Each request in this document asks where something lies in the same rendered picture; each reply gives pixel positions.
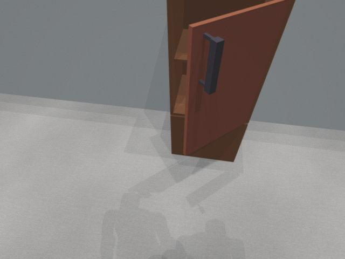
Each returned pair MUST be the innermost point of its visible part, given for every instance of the handle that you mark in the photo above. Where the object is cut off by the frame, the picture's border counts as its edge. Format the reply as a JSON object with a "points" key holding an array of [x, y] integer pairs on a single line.
{"points": [[213, 65]]}

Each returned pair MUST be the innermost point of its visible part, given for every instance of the cupboard door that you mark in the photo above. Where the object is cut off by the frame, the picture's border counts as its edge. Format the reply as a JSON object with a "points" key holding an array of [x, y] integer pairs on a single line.
{"points": [[249, 35]]}

